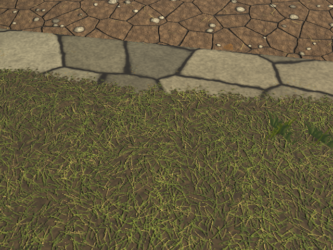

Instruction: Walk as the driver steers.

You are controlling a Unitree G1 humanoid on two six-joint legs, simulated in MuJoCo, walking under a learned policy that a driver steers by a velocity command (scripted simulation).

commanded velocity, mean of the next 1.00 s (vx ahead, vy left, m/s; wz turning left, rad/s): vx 0.35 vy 0.00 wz -0.07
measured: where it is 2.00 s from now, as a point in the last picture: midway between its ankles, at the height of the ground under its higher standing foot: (149, 236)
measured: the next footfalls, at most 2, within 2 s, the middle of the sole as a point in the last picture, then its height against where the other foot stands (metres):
left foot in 0.36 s outside the picture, level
right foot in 0.86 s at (177, 223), level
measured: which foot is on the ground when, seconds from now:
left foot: up 0.00-0.34, down 0.36-0.86, up 0.88-1.00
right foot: down 0.00-0.38, up 0.40-0.84, down 0.86-1.00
